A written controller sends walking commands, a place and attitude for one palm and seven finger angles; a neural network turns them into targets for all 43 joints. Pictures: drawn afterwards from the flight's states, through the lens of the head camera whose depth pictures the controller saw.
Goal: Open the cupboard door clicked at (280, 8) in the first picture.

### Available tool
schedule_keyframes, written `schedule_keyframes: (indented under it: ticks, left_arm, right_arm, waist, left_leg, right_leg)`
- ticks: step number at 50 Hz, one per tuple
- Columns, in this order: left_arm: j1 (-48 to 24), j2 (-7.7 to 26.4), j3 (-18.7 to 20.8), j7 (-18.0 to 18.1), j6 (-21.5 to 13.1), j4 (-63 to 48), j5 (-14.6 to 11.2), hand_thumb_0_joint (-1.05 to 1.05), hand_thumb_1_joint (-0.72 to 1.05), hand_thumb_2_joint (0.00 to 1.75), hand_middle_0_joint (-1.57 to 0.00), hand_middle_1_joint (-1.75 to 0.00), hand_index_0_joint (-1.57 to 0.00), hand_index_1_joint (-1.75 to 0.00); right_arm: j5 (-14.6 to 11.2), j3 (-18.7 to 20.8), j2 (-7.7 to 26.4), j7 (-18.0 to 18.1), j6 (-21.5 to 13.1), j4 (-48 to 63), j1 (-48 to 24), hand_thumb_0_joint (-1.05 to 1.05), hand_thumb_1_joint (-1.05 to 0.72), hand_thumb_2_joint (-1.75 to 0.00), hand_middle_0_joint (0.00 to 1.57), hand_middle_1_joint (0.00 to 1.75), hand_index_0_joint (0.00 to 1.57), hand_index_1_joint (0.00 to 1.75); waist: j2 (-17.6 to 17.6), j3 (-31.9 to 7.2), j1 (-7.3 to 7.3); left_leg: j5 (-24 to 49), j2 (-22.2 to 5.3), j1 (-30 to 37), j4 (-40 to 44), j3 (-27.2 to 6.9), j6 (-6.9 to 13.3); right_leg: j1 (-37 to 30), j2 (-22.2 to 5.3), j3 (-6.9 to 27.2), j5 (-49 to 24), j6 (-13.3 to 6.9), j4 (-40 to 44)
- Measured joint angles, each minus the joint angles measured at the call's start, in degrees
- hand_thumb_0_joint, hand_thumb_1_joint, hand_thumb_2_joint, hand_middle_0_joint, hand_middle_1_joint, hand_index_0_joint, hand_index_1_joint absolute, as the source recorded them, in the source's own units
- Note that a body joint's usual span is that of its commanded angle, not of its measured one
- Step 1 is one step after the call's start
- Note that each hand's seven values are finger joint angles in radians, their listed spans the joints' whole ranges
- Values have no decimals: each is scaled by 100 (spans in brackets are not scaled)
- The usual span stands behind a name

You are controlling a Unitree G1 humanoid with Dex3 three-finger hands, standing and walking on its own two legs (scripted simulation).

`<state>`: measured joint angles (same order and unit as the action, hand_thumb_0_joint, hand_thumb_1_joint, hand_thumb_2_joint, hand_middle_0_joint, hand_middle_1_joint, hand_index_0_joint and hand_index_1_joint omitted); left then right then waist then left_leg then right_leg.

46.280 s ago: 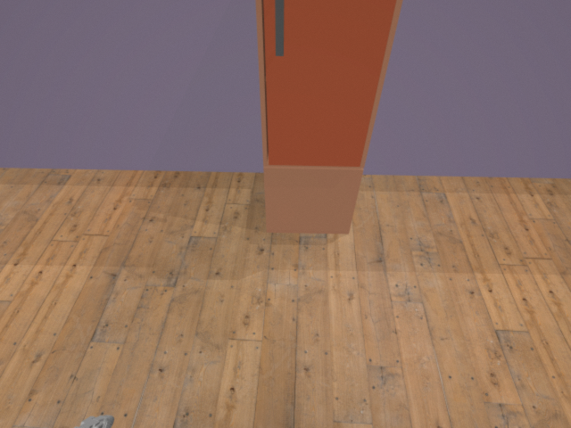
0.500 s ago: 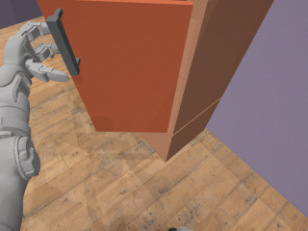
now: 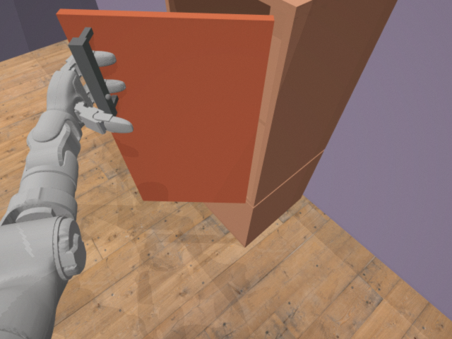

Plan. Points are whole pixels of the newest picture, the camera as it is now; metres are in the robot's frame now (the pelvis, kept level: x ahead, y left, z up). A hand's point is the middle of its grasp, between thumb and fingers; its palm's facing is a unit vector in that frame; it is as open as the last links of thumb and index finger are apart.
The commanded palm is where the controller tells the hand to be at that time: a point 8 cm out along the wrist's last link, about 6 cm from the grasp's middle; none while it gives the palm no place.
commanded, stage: slide the fingers in behind the handle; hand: left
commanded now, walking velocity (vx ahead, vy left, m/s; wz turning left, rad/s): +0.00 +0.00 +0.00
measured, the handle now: (99, 76) +0.53 +0.22 +0.17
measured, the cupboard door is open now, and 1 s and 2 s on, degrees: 48 48 84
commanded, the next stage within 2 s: close the thumb around the handle in 0.26 s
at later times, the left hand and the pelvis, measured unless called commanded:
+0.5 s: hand (106, 98) +0.47 +0.19 +0.17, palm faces +0.01 -1.00 +0.00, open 13.6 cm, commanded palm +0.45 +0.24 +0.16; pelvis +0.00 -0.01 +0.00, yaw -1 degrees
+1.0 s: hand (104, 97) +0.48 +0.20 +0.16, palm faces +0.00 -1.00 +0.00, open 5.6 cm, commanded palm +0.45 +0.24 +0.16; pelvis -0.01 +0.00 +0.00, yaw -1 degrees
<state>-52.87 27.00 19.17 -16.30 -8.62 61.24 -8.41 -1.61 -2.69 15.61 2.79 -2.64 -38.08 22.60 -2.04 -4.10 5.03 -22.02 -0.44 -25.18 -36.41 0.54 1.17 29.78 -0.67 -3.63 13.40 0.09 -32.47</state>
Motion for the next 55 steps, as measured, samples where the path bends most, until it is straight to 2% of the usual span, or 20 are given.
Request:
schedule_keyframes:
  ticks: [9, 24, 32, 48, 50, 55]
  left_arm:
    - [103, 52, 108, 130, 46, -15, 30, -1, -50, 30, -29, -122, -29, -121]
    - [114, 155, 186, -38, -12, 51, 6, -1, -45, 32, -29, -121, -29, -120]
    - [72, 191, 163, -35, -24, 116, 20, -1, -15, 44, -31, -124, -31, -123]
    - [-72, 235, 163, -58, -102, 300, 30, 0, 67, 80, -37, -133, -38, -132]
    - [-92, 231, 157, -63, -98, 312, 41, 1, 74, 82, -38, -133, -39, -133]
    - [-9, 165, 153, 27, -57, 176, 46, 0, 74, 82, -37, -134, -37, -134]
  right_arm:
    - [-27, 4, 20, 12, 41, 65, -35, 1, -91, -90, 20, 30, 20, 30]
    - [-61, 37, 126, 97, 77, 48, -45, 1, -91, -90, 20, 30, 20, 30]
    - [-60, 23, 105, 106, 61, 62, -55, 1, -91, -90, 20, 30, 20, 30]
    - [-38, -10, 73, 100, 25, 15, 36, 1, -91, -90, 20, 30, 20, 30]
    - [-34, -11, 74, 98, 22, 5, 50, 1, -91, -90, 20, 30, 20, 30]
    - [-17, 19, 70, 80, 19, -9, 85, 1, -91, -90, 20, 30, 20, 30]
  waist:
    - [-24, 38, 7]
    - [20, 76, 25]
    - [30, 77, 43]
    - [32, 67, 78]
    - [30, 69, 81]
    - [16, 45, 67]
  left_leg:
    - [44, -26, 130, 111, 60, -18]
    - [92, -45, 173, 162, 65, -39]
    - [112, -37, 147, 151, 67, -32]
    - [103, -7, 28, 77, 85, 4]
    - [98, -3, 19, 67, 81, 8]
    - [99, 2, 32, 83, 93, 10]
  right_leg:
    - [-74, 33, 58, -29, -27, 42]
    - [-109, 55, 62, -74, -54, 84]
    - [-94, 48, 65, -105, -49, 94]
    - [11, 18, 88, -123, -12, 58]
    - [15, 15, 84, -120, -8, 55]
    - [9, 11, 98, -122, 0, 66]
